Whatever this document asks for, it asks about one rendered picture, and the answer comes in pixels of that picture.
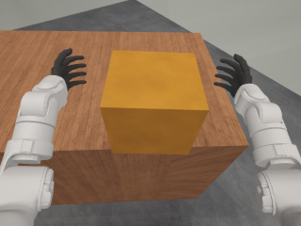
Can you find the pedestal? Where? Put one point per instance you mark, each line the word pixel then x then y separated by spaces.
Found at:
pixel 85 169

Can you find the right robot hand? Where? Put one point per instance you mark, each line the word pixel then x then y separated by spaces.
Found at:
pixel 241 75

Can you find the robot left upper arm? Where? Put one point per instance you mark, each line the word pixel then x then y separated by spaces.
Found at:
pixel 24 191

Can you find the robot right upper arm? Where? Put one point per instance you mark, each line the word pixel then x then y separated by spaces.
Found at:
pixel 278 192

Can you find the robot left forearm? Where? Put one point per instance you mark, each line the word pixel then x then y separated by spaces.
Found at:
pixel 32 139

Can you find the carton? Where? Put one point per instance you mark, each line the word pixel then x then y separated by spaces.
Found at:
pixel 153 102

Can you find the robot right forearm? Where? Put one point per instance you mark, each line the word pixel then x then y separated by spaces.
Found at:
pixel 272 146

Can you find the left robot hand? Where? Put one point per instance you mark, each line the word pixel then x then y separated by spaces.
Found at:
pixel 62 69

